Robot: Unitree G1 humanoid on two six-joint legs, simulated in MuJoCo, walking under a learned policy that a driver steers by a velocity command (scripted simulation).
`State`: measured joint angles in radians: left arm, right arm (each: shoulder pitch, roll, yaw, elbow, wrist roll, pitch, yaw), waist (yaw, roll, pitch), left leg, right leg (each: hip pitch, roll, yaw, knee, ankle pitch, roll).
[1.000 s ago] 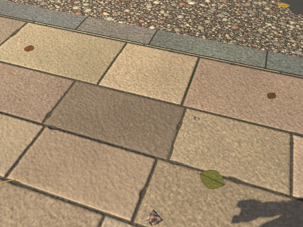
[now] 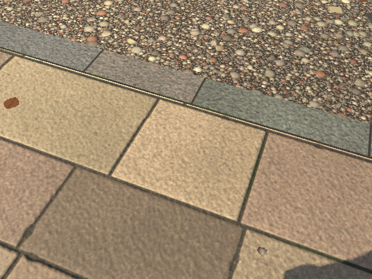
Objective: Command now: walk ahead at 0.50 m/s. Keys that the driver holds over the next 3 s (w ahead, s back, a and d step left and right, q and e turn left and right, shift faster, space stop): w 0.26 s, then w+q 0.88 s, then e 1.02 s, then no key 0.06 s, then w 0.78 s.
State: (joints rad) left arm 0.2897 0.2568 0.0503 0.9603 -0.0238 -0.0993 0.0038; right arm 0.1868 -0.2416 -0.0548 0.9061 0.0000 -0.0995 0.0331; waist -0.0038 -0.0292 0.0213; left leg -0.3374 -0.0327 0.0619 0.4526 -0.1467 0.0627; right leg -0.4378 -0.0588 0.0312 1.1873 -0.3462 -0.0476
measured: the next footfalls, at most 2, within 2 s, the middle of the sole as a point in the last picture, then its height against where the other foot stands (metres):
right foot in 0.42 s outside the picture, level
left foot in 0.96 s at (146, 237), level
